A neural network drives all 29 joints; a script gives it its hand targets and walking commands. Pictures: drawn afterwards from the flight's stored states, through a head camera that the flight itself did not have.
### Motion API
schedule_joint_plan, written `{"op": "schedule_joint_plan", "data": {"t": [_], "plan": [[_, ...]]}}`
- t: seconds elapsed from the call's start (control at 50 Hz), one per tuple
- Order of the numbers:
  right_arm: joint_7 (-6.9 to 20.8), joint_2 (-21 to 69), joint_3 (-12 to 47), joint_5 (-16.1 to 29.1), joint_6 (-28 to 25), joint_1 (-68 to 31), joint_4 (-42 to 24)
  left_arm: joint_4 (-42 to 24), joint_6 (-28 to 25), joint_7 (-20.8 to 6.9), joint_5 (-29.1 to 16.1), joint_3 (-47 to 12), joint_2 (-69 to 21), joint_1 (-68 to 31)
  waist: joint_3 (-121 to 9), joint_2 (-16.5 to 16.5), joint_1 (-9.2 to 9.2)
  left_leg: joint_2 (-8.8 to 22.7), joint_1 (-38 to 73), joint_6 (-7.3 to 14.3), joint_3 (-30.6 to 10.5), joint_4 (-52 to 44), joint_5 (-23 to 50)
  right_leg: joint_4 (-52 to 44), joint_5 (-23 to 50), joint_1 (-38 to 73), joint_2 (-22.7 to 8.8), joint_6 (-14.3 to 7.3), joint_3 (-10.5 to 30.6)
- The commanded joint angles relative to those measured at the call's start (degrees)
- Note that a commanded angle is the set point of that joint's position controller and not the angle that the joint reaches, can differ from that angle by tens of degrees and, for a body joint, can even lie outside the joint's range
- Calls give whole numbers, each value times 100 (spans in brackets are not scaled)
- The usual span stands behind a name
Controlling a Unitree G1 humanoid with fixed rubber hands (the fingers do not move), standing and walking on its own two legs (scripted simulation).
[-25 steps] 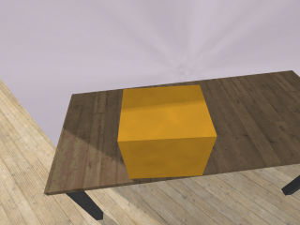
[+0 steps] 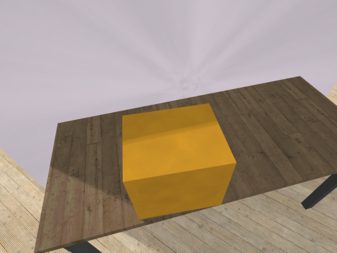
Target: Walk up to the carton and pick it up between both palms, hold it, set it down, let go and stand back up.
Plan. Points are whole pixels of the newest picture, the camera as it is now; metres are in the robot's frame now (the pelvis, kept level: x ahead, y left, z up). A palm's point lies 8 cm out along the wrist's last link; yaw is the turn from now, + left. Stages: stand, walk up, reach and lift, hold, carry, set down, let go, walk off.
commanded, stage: walk up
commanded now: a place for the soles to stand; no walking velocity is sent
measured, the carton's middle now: (173, 162) +0.40 +0.02 -0.06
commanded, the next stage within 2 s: reach and lift in 1.60 s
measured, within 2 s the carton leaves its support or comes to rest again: neither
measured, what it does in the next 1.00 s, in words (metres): stands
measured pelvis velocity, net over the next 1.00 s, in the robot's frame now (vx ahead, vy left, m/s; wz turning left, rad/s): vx -0.01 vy -0.02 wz -0.11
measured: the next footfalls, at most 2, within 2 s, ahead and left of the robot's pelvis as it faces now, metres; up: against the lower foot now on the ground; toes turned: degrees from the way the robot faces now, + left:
none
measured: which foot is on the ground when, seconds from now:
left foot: down 0.00-1.00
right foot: down 0.00-1.00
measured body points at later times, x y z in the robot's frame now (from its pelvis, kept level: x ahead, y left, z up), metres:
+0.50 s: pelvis +0.00 -0.02 +0.00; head +0.01 -0.03 +0.45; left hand +0.06 +0.23 -0.13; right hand +0.01 -0.28 -0.15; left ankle -0.04 +0.11 -0.73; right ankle +0.01 -0.14 -0.73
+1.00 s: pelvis -0.01 -0.02 -0.01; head +0.01 -0.04 +0.44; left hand +0.08 +0.24 -0.14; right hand +0.00 -0.30 -0.15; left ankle -0.04 +0.11 -0.73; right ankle +0.01 -0.14 -0.73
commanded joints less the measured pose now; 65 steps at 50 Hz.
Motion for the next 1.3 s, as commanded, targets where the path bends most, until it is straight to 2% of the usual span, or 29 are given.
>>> {"op": "schedule_joint_plan", "data": {"t": [0.0, 0.18, 0.32, 0.38, 0.4, 0.48, 0.56, 0.64, 0.7, 0.72, 0.74, 0.76, 0.82, 0.84, 0.9, 0.94, 0.98, 1.02, 1.06, 1.08, 1.12, 1.14, 1.2, 1.22, 1.28], "plan": [[-27, -776, -145, -17, -11, 257, -160, -129, -48, 28, -22, 103, 682, 211, 22, -3, 15, 639, 99, 315, -530, -691, 1362, -272, 2022, -158, -308, -450, 265], [-25, -819, -97, -25, 27, 179, -79, -76, -53, 26, -52, 90, 815, 240, -18, -98, 21, 588, 284, 269, -352, -680, 950, -394, 1904, -310, -282, -488, 516], [-28, -808, -54, -34, 57, 321, 38, -71, -56, 36, -79, 100, 931, 301, 14, -282, -22, 497, 394, 204, -324, -688, 540, -683, 1686, -411, -318, -534, 899], [-25, -840, -36, -24, 48, 300, 77, -61, -57, 38, -97, 106, 907, 279, 38, -367, -20, 497, 317, 213, -318, -714, 387, -776, 1498, -405, -280, -534, 936], [-27, -828, -27, -16, 40, 300, 100, -59, -48, 35, -95, 108, 908, 243, 81, -292, -17, 487, 283, 201, -298, -745, 349, -811, 1417, -402, -275, -539, 976], [-44, -889, -33, -16, 19, 385, 167, -20, -48, 32, -86, 81, 868, 337, 62, -187, 3, 597, 462, 252, -300, -836, 624, -589, 1643, -499, -159, -480, 809], [-37, -941, -42, -27, 38, 356, 227, -2, -46, 49, -80, 59, 849, 447, 141, -42, 32, 664, 408, 295, -235, -809, 585, -521, 1594, -552, -107, -464, 729], [-43, -940, -34, -31, 53, 377, 247, -17, -43, 63, -80, 68, 863, 436, 152, -73, 21, 708, 409, 326, -214, -775, 713, -413, 1741, -583, -98, -470, 723], [-40, -948, -41, -34, 81, 407, 263, -43, -29, 72, -71, 76, 887, 408, 173, -79, -10, 709, 386, 320, -194, -765, 544, -404, 1568, -657, -56, -473, 752], [-39, -966, -41, -37, 85, 379, 259, -42, -25, 74, -77, 80, 895, 436, 192, -76, 32, 721, 384, 321, -181, -774, 472, -375, 1552, -662, -40, -460, 767], [-48, -967, -49, -10, 73, 271, 145, -29, 1, 85, -116, 118, 1023, 325, 182, -131, 2, 802, 483, 359, -257, -714, 967, -260, 1958, -767, -33, -454, 755], [-53, -1032, -66, -28, 64, 260, 126, -55, 12, 95, -100, 106, 978, 323, 35, -49, -15, 877, 577, 434, -259, -654, 1259, -140, 2102, -732, -35, -422, 667], [-62, -1104, -126, -59, 81, 278, 81, -99, 29, 105, -81, 117, 947, 325, -89, 78, -54, 1025, 693, 529, -229, -597, 1459, 66, 2110, -774, 5, -384, 559], [-62, -1120, -131, -69, 91, 300, 66, -98, 41, 108, -75, 131, 927, 322, -48, 92, -44, 1074, 627, 545, -220, -603, 1479, 113, 2063, -761, 5, -371, 518], [-57, -1105, -145, -74, 142, 141, 2, -104, 60, 91, -100, 154, 947, 431, 35, 163, 25, 1031, 454, 529, -139, -561, 942, 35, 1873, -764, 18, -414, 541], [-48, -1057, -146, -74, 157, 131, -16, -154, 75, 93, -68, 193, 1006, 374, 14, 39, -6, 998, 431, 498, -154, -498, 884, 18, 1929, -726, 29, -447, 629], [-44, -1068, -134, -57, 193, 77, -55, -172, 77, 85, -98, 203, 1076, 432, 1, -47, 30, 814, 446, 405, -24, -352, 559, -226, 1800, -780, 6, -489, 848], [-26, -990, -124, -37, 228, 120, -61, -201, 82, 95, -130, 225, 1159, 385, 88, -322, -18, 570, 431, 287, -19, -161, 176, -616, 1558, -906, -90, -545, 1266], [-21, -885, -84, -17, 231, 240, -83, -228, 99, 102, -159, 265, 1258, 355, 30, -644, -79, 308, 510, 209, -119, -49, -209, -1133, 964, -1006, -229, -639, 1779], [-26, -849, -73, -4, 222, 279, -65, -247, 113, 106, -174, 265, 1249, 327, 85, -686, -79, 255, 491, 197, -178, -62, -358, -1349, 681, -1047, -270, -675, 1958], [-29, -779, -25, 14, 165, 415, -37, -240, 143, 99, -162, 245, 1194, 183, 181, -626, -160, 249, 454, 207, -301, -333, -406, -1423, 309, -1079, -204, -679, 1900], [-37, -763, -8, 48, 112, 511, 16, -239, 152, 93, -148, 229, 1137, 98, 239, -623, -184, 359, 363, 236, -397, -551, -249, -1342, 330, -993, -115, -629, 1689], [-77, -988, -34, 52, -5, 521, 119, -169, 126, 43, -130, 160, 932, 182, 144, -305, -65, 591, 335, 300, -581, -978, 198, -941, 809, -675, 83, -495, 1273], [-78, -1049, -47, 22, -26, 440, 128, -98, 105, 31, -120, 131, 855, 286, 85, -94, -3, 715, 369, 340, -605, -1070, 317, -765, 1032, -573, 139, -456, 1115], [-56, -1100, -82, 3, -36, 309, 103, -12, 72, 24, -73, 122, 839, 379, 35, 259, 65, 919, 270, 428, -650, -1242, 432, -421, 1158, -392, 160, -346, 792]]}}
